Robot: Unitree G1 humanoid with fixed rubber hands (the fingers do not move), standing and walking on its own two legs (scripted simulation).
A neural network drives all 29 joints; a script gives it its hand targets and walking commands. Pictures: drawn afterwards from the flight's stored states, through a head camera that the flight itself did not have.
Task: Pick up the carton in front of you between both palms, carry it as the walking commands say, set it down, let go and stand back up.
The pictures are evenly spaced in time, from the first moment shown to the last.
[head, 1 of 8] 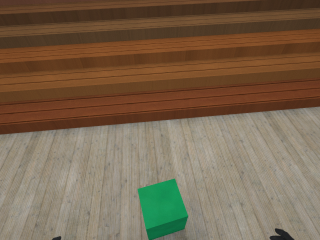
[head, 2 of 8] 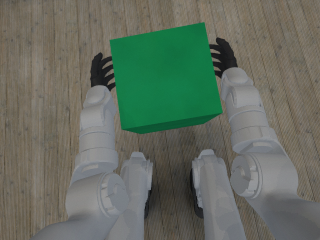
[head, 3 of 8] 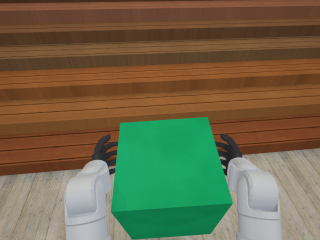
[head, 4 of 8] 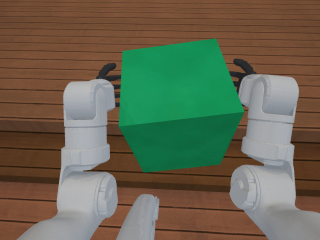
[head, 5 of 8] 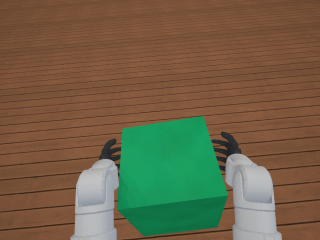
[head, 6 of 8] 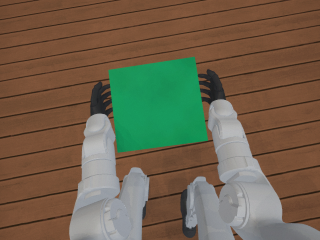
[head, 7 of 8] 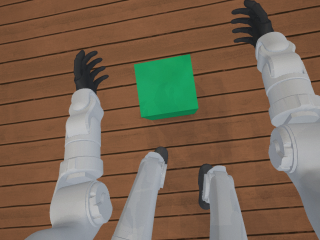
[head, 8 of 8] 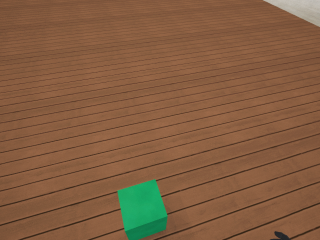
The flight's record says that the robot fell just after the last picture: no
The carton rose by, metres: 1.63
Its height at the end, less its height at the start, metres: +0.89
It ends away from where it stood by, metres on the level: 4.71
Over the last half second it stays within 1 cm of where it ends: yes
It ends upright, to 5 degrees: yes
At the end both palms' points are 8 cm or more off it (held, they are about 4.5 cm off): yes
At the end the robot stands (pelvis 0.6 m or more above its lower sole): yes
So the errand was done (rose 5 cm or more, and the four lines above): yes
